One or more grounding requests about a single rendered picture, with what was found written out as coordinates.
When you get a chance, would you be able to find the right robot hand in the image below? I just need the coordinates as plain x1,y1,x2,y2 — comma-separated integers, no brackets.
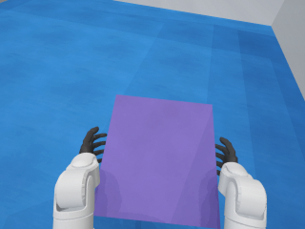
214,137,238,176

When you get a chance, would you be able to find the carton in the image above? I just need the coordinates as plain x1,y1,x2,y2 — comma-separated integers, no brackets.
93,94,221,229

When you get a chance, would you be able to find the right robot forearm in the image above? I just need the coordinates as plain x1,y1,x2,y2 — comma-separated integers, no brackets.
217,162,267,229

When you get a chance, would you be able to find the left robot forearm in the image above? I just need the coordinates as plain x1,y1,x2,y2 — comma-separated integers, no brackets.
52,153,100,229

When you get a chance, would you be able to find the left robot hand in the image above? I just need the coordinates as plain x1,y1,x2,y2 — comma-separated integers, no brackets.
79,126,107,163

